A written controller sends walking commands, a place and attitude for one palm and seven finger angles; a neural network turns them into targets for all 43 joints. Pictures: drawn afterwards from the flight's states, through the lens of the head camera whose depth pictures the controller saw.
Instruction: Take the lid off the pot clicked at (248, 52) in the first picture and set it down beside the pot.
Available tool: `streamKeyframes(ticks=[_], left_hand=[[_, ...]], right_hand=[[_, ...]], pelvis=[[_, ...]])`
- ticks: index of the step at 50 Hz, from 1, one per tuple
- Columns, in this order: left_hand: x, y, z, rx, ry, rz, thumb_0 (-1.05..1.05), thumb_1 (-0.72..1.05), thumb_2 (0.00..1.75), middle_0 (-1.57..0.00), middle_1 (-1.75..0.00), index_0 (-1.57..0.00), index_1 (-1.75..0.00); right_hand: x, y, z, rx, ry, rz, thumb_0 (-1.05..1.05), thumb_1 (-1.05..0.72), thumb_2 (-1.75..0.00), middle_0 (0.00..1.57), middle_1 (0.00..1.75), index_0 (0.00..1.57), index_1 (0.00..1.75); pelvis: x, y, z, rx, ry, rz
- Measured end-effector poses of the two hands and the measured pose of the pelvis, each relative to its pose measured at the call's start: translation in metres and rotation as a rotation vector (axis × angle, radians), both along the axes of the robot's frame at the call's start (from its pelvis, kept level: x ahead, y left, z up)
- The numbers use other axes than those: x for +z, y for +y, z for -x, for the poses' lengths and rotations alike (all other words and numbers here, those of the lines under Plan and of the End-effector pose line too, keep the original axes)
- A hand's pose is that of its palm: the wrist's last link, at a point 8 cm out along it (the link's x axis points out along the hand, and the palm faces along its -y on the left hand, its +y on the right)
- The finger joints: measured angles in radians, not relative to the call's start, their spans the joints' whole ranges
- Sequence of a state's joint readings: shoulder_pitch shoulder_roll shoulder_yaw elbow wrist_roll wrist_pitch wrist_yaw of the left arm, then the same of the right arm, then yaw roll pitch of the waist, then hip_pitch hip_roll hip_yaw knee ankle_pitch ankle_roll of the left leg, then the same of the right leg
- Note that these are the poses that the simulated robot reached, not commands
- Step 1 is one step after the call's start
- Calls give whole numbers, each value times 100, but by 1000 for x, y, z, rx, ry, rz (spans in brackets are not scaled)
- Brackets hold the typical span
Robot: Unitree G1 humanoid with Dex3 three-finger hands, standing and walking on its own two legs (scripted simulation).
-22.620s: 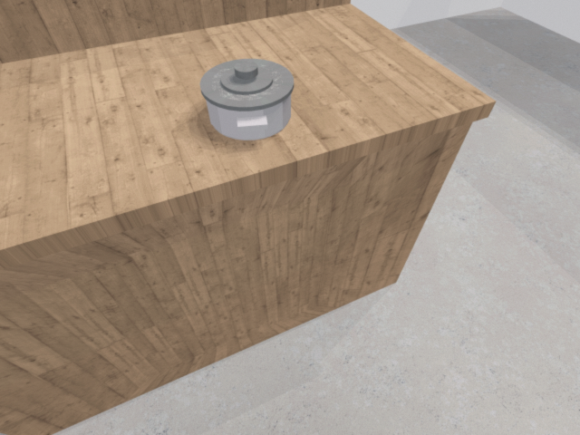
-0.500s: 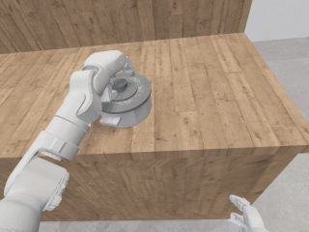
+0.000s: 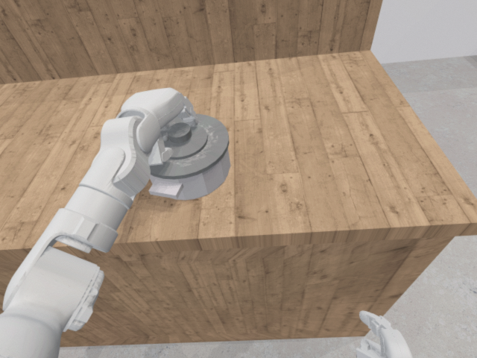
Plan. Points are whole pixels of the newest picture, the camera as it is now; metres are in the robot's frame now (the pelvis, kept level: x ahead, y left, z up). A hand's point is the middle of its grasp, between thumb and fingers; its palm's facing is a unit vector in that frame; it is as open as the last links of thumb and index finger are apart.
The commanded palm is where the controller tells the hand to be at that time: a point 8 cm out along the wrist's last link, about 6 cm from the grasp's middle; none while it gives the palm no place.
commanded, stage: close the fingers and squeeze the knob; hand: left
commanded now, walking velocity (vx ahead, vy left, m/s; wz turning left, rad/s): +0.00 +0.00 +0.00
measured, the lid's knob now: (179, 132) +0.46 +0.11 +0.15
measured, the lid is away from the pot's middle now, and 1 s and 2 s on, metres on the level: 0.00 0.00 0.01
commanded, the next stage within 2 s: lift the lid straight up in 1.64 s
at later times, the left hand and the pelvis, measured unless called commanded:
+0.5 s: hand (163, 137) +0.43 +0.13 +0.17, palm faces -0.20 -0.09 -0.98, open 9.1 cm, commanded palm +0.40 +0.14 +0.24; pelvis +0.00 +0.00 +0.00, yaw +0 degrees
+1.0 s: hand (169, 136) +0.43 +0.12 +0.17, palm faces -0.21 -0.09 -0.97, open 7.4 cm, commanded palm +0.40 +0.14 +0.24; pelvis +0.00 +0.00 +0.00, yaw +0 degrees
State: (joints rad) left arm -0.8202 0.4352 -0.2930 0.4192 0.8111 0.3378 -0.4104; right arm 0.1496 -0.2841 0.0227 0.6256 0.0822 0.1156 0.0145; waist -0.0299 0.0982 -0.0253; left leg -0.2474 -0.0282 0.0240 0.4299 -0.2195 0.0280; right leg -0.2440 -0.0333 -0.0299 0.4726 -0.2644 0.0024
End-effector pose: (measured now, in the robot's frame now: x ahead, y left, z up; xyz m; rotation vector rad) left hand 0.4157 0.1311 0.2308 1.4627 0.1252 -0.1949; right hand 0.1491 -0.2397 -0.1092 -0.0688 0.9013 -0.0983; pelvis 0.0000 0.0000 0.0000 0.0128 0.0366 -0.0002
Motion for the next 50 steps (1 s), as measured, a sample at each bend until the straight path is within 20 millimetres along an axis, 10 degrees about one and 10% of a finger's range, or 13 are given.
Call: streamKeyframes(ticks=[16, 50], left_hand=[[0, 5, 0, 10, -7, 0, 0, -22, 139, -88, -9, -86, -9], [1, -7, -3, -1, -2, -4, 2, 19, 100, -79, -84, -73, -81]], right_hand=[[4, 8, -9, 16, -22, -5, 1, -91, -90, 20, 30, 20, 30], [2, 8, -14, 26, -11, -10, 1, -91, -90, 20, 30, 20, 30]], pelvis=[[0, 2, 1, 2, 4, 2], [0, 0, -1, 4, 4, 1]])
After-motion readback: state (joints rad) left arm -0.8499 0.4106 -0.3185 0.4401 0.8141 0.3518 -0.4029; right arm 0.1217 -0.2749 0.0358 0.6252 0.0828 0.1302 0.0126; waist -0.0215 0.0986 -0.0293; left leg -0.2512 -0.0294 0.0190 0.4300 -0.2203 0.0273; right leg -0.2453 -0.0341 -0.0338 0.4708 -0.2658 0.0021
